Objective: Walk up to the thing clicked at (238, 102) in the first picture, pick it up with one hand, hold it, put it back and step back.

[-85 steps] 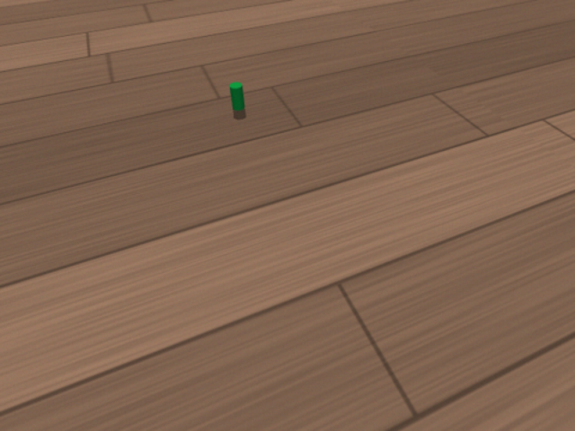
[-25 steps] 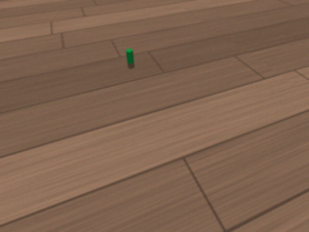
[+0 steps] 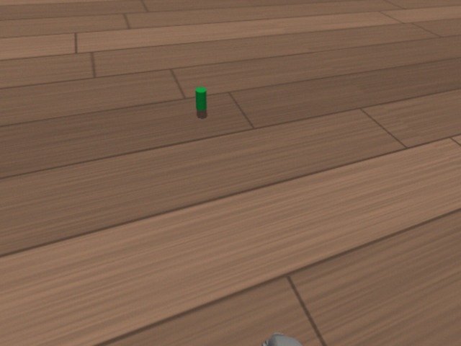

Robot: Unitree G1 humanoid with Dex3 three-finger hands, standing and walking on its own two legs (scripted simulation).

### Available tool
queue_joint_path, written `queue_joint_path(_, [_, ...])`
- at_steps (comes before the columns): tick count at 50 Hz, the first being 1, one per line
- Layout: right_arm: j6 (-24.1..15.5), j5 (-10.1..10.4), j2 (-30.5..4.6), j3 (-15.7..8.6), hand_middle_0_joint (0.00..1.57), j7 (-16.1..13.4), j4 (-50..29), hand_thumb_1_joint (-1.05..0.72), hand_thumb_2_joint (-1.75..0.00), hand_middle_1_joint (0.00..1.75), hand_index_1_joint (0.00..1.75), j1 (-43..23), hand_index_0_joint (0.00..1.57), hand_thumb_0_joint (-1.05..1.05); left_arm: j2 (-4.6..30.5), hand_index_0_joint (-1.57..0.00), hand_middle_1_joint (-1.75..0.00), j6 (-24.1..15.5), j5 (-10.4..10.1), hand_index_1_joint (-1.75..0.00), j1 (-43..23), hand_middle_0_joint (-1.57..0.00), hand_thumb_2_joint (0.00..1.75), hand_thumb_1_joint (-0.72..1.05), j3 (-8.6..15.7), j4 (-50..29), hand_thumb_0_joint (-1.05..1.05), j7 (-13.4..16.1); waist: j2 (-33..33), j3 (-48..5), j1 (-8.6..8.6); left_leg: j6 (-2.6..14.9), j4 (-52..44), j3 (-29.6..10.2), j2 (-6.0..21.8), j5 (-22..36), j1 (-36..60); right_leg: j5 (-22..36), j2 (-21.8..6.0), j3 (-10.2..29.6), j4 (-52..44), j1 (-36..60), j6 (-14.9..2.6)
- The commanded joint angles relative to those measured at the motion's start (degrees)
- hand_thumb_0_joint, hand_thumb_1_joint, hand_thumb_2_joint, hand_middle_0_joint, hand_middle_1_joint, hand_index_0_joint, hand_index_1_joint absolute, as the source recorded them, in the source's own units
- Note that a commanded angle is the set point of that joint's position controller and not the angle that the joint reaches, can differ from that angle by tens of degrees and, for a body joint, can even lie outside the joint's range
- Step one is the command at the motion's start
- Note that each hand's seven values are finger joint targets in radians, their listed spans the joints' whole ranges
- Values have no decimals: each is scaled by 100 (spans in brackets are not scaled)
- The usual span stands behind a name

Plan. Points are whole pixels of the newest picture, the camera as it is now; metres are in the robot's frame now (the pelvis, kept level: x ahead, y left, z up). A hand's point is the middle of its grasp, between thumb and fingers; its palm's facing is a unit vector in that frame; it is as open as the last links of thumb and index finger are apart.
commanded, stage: walk up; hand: left
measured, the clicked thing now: (201, 98) +1.93 +0.20 -0.70
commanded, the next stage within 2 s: none
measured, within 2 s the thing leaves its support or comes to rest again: neither
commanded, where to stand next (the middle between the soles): +1.60 -0.03 m, yaw +2 degrees
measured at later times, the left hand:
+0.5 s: hand (139, 234) +0.40 +0.23 -0.13, palm faces -0.01 -0.94 -0.33, open 7.4 cm
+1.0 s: hand (143, 155) +0.69 +0.28 -0.14, palm faces -0.10 -0.94 -0.33, open 7.4 cm
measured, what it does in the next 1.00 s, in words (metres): walks ahead: right foot, then left foot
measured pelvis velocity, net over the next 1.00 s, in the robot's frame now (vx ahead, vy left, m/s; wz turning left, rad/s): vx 0.61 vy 0.01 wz -0.01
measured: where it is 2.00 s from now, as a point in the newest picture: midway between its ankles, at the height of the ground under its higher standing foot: (231, 189)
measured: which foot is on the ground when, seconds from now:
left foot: down 0.00-0.28, up 0.30-0.64, down 0.66-1.00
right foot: up 0.00-0.22, down 0.24-0.68, up 0.70-1.00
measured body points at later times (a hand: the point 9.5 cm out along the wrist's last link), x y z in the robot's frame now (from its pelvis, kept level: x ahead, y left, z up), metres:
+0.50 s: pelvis +0.31 -0.03 -0.01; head +0.34 -0.04 +0.44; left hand +0.40 +0.28 -0.11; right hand +0.41 -0.35 -0.12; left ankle +0.37 +0.13 -0.69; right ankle +0.32 -0.15 -0.74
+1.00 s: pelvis +0.61 +0.01 +0.00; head +0.63 +0.01 +0.44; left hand +0.70 +0.33 -0.12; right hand +0.65 -0.32 -0.11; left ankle +0.57 +0.13 -0.74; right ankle +0.74 -0.15 -0.70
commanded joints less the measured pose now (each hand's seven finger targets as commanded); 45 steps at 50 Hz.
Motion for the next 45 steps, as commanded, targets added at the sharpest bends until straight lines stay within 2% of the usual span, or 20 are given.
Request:
queue_joint_path(1, [-217,53,-1739,-481,20,-119,-507,-90,-90,30,30,-165,20,0,1033,-20,-30,-94,-3,-30,-835,-20,90,90,313,-713,0,-23,1039,646,-116,823,-1735,-1289,1452,-887,101,747,-298,53,-802,-853,52])
queue_joint_path(8, [-143,-3,-1709,-503,20,-198,-496,-90,-90,30,30,307,20,0,599,-20,-30,-145,-31,-30,-1711,-20,90,90,219,-1020,0,-11,863,433,-260,633,-994,-584,1253,2038,615,1154,90,-608,-2262,232,-287])
queue_joint_path(10, [-101,-56,-1717,-514,20,-262,-581,-90,-90,30,30,341,20,0,661,-20,-30,-135,-60,-30,-1185,-20,90,90,307,-875,0,64,828,-34,31,591,77,-557,1278,3063,600,699,310,-648,-2308,1280,-439])
queue_joint_path(11, [-68,-71,-1670,-494,20,-278,-614,-90,-90,30,30,321,20,0,760,-20,-30,-143,-53,-30,-516,-20,90,90,390,-687,0,113,546,-429,370,516,1089,-290,1084,3305,259,722,520,-878,-2454,2331,-494])
queue_joint_path(12, [-58,-86,-1468,-393,20,-274,-664,-90,-90,30,30,403,20,0,1046,-20,-30,-161,-21,-30,502,-20,90,90,551,-473,0,204,158,-1006,851,332,2601,-120,781,2824,-557,267,440,-594,-2272,3754,-630])
queue_joint_path(13, [-69,83,-1011,-234,20,-267,-820,-90,-90,30,30,801,20,0,1617,-20,-30,-186,43,-30,1246,-20,90,90,743,-437,0,287,-1051,-1702,1012,79,4482,18,200,1007,-2144,-1327,-1167,1916,-2819,5185,-1109])
queue_joint_path(14, [-93,155,-1264,-289,20,-312,-853,-90,-90,30,30,690,20,0,1891,-20,-30,-228,-92,-30,1197,-20,90,90,789,-518,0,310,-1279,-1645,966,17,5246,-520,-254,-1258,-3418,-1115,-2055,3930,-3595,5660,-1765])
queue_joint_path(15, [-101,117,-1528,-324,20,-337,-756,-90,-90,30,30,225,20,0,1725,-20,-30,-228,-151,-30,791,-20,90,90,742,-683,0,355,-300,-1217,912,62,5655,-1119,245,-1127,-3340,-737,-2008,3480,-3622,4718,-1776])
queue_joint_path(17, [-99,132,-1392,-318,20,-254,-675,-90,-90,30,30,72,20,0,1308,-20,-30,-276,-174,-30,140,-20,90,90,563,-834,0,417,-37,-419,517,164,5088,-1127,517,-415,-2904,9,-1371,1790,-3668,3231,-1479])
queue_joint_path(19, [-8,49,-1272,-311,20,-163,-593,-90,-90,30,30,299,20,0,1067,-20,-30,-348,-130,-30,-59,-20,90,90,487,-848,0,402,-226,1,211,104,4220,-1063,679,-202,-2526,-6,-974,1041,-3899,2261,-1228])
queue_joint_path(24, [80,-87,-1170,-392,20,77,-815,-90,-90,30,30,-283,20,0,1188,-20,-30,-482,-43,-30,-183,-20,90,90,489,-1133,0,310,-297,311,180,-262,2542,-644,866,102,-2538,-965,-948,486,-4414,1511,-1451])
queue_joint_path(29, [-41,-62,-1084,-405,20,116,-888,-90,-90,30,30,-767,20,0,1255,-20,-30,-448,-38,-30,-10,-20,90,90,486,-1086,0,254,-100,121,285,-241,1204,-376,674,1205,-1555,-591,-749,103,-3885,1601,-1184])
queue_joint_path(32, [-71,-91,-1401,-543,20,35,-602,-90,-90,30,30,115,20,0,1120,-20,-30,-402,-14,-30,100,-20,90,90,397,-1097,0,289,683,-336,-221,15,1055,-75,263,479,109,702,-452,-274,-2160,1232,-948])
queue_joint_path(33, [-108,-174,-1664,-653,20,-33,-444,-90,-90,30,30,913,20,0,887,-20,-30,-379,-28,-30,346,-20,90,90,296,-1079,0,323,1408,-671,-607,281,746,-481,466,-228,995,918,-119,-543,-486,704,-760])
queue_joint_path(34, [-143,-252,-2181,-791,20,-137,-464,-90,-90,30,30,1387,20,0,415,-20,-30,-368,-114,-30,536,-20,90,90,163,-1172,0,350,2610,-953,-733,669,163,-2922,1895,-923,1769,-931,593,-440,1304,-613,-428])
queue_joint_path(35, [-141,-3,-2416,-812,20,-147,-681,-90,-90,30,30,1010,20,0,910,-20,-30,-339,-161,-30,669,-20,90,90,271,-1137,0,440,1931,-1119,-562,1160,-898,-4844,2624,-1578,1568,-1730,788,332,1753,-948,-447])
queue_joint_path(36, [-119,101,-2269,-791,20,-158,-765,-90,-90,30,30,558,20,0,1203,-20,-30,-331,-120,-30,500,-20,90,90,253,-1007,0,486,1189,-780,-393,1288,-813,-4316,2606,-1632,1188,-1304,398,635,2063,-1082,-440])
queue_joint_path(39, [-147,95,-1627,-484,20,-201,-976,-90,-90,30,30,-180,20,0,1126,-20,-30,-306,-154,-30,747,-20,90,90,277,-670,0,380,1099,-34,72,880,-677,-1997,1816,-297,-192,-635,-150,464,1171,-456,-274])
queue_joint_path(41, [-193,71,-1592,-431,20,-192,-997,-90,-90,30,30,-161,20,0,991,-20,-30,-248,-108,-30,791,-20,90,90,276,-646,0,285,1243,-44,129,900,-756,-1504,1679,488,-468,-519,-177,286,728,-69,-120])
queue_joint_path(45, [-233,57,-1691,-460,20,-178,-1036,-90,-90,30,30,-70,20,0,880,-20,-30,-182,-14,-30,206,-20,90,90,269,-876,0,141,1160,207,-3,1128,-970,-1111,1643,217,-304,-154,-320,-1,-406,-388,4])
